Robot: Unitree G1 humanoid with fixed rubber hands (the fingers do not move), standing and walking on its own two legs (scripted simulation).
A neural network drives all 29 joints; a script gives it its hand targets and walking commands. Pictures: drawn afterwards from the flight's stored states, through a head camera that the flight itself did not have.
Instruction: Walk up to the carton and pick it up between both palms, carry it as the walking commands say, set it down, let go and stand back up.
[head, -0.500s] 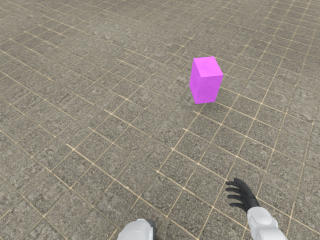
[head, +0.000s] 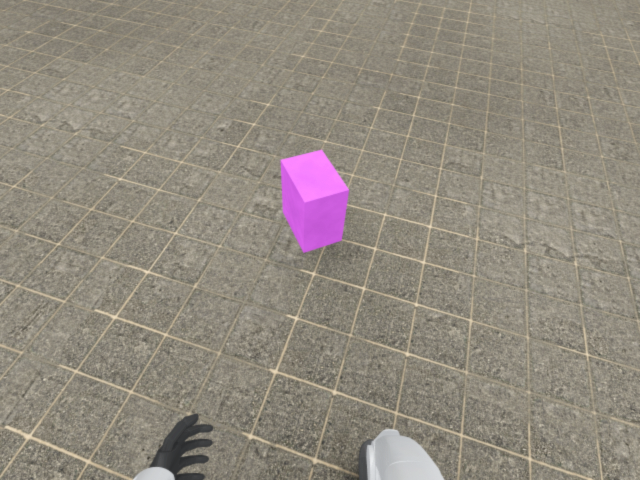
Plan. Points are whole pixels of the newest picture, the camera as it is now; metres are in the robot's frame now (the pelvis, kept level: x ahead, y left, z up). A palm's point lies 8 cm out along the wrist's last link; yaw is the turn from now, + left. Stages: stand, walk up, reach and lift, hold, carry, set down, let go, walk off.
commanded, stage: walk up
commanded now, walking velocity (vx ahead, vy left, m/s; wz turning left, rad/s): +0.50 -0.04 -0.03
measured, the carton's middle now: (312, 202) +1.13 -0.06 -0.63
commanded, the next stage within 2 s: none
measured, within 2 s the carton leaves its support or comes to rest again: neither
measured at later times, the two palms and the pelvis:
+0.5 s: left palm out of the picture +0.14 +0.21 -0.12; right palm (446, 299) +0.40 -0.24 -0.12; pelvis +0.25 -0.02 +0.00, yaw +0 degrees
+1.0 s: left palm (199, 232) +0.58 +0.21 -0.14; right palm (454, 309) +0.37 -0.25 -0.12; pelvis +0.46 -0.01 +0.00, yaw +0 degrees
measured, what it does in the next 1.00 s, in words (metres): walks ahead: right foot, then left foot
